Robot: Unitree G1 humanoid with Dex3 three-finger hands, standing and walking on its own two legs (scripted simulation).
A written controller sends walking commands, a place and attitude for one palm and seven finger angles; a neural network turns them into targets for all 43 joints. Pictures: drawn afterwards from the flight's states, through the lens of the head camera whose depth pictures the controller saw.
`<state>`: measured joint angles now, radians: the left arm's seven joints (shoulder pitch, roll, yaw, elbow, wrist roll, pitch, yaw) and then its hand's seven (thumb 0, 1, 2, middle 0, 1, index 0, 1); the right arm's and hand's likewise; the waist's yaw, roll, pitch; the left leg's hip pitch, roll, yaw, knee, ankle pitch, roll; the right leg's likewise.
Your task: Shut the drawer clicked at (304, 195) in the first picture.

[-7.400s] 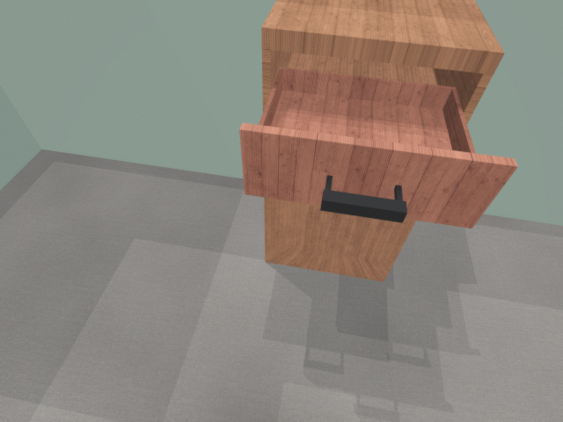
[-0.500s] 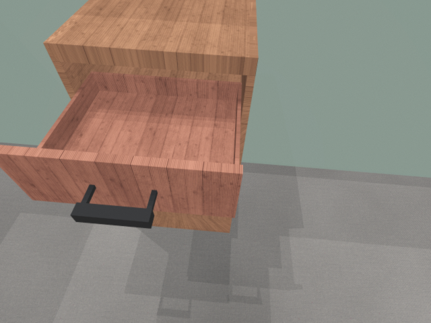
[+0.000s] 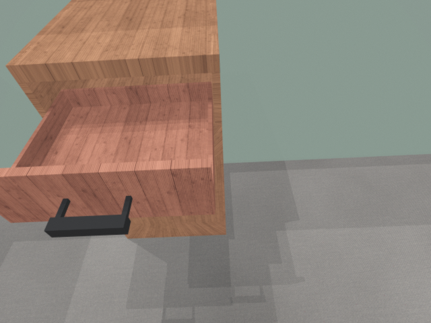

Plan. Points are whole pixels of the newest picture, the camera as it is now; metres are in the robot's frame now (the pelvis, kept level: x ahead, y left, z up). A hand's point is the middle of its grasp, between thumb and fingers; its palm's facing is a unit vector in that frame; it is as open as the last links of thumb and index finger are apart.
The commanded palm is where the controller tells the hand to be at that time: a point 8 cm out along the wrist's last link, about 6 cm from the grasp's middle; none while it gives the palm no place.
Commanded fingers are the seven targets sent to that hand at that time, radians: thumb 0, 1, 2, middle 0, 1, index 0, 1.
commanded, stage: look again from close up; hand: left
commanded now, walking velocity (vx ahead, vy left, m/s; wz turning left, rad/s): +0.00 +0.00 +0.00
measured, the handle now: (92, 214) +0.30 +0.24 +0.06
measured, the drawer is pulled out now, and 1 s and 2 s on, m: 0.29 0.29 0.29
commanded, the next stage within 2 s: shuffle to correct the standing spot in 0.34 s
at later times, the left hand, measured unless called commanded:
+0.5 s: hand out of the picture +0.02 +0.14 -0.15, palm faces +0.05 -0.97 -0.25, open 7.3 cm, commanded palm none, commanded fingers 0.00 0.90 0.90 -0.20 -0.30 -0.20 -0.30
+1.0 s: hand out of the picture +0.02 +0.21 -0.15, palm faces +0.04 -0.96 -0.27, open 7.4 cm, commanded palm none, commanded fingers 0.00 0.90 0.90 -0.20 -0.30 -0.20 -0.30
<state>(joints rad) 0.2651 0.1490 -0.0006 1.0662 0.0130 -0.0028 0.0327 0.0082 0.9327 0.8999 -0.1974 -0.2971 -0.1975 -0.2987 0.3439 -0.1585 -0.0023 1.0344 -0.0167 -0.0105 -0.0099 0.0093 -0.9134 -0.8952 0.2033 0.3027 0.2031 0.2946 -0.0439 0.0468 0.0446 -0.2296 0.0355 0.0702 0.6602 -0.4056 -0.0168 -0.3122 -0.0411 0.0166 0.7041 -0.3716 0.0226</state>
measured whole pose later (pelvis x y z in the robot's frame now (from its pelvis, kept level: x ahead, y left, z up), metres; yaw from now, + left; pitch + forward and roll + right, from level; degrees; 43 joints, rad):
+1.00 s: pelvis -0.01 +0.01 +0.01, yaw +0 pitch -1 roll +3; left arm 0.25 0.19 0.04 1.04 0.02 0.02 0.02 0.00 0.91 0.90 -0.19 -0.30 -0.19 -0.30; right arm 0.31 -0.14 0.00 1.06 -0.03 0.00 -0.03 0.01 -0.92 -0.90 0.20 0.30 0.20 0.29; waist 0.00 0.00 0.02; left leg -0.18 -0.02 0.09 0.50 -0.30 0.01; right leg -0.27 -0.03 -0.03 0.66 -0.41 -0.03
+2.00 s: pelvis +0.01 +0.04 +0.02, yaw -1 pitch -1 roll +0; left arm 0.27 0.16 -0.02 1.08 0.00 -0.01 0.04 0.00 0.92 0.90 -0.20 -0.30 -0.20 -0.30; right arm 0.28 -0.15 0.03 1.13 -0.01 -0.02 -0.03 0.01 -0.91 -0.90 0.20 0.30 0.20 0.29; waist 0.00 -0.01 0.04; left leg -0.13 -0.04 0.09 0.45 -0.30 0.05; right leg -0.15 -0.02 -0.02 0.49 -0.31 0.00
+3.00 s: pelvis -0.03 +0.03 +0.00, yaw +1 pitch +3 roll +1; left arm 0.41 0.12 0.02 0.07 -0.17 -0.18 0.08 0.02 0.95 0.90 -0.30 -0.41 -0.25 -0.40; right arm 0.28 -0.26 -0.01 0.75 0.02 -0.29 -0.03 0.02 -0.92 -0.89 0.21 0.30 0.21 0.29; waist -0.05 0.04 -0.11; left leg -0.39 -0.03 0.05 0.67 -0.34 0.04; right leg -0.40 -0.03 -0.06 0.70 -0.36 -0.02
